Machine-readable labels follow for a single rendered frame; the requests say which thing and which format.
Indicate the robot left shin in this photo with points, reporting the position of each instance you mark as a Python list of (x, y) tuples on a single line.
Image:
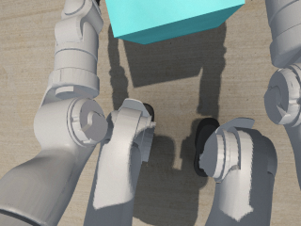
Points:
[(112, 116)]

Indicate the right robot upper arm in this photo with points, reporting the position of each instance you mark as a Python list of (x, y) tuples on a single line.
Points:
[(282, 102)]

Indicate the robot right forearm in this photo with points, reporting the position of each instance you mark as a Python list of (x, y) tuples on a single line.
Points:
[(284, 19)]

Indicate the left robot upper arm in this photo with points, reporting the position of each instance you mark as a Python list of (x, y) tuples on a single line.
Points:
[(38, 191)]

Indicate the robot left thigh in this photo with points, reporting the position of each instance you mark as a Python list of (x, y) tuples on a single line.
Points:
[(112, 195)]

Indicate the carton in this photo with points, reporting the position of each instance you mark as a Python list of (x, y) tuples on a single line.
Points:
[(150, 21)]

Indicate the robot left forearm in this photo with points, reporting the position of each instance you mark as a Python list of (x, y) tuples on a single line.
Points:
[(76, 53)]

